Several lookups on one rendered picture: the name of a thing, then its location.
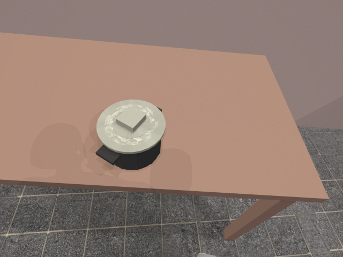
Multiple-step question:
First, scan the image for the pot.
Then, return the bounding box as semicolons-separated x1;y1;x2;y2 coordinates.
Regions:
95;108;162;170

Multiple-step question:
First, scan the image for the lid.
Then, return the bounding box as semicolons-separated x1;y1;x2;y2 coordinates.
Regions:
96;100;166;154

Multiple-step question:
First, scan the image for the table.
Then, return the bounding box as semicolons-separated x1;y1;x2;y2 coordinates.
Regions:
0;32;329;240

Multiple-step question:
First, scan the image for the knob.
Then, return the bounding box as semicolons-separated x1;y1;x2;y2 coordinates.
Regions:
116;106;146;132

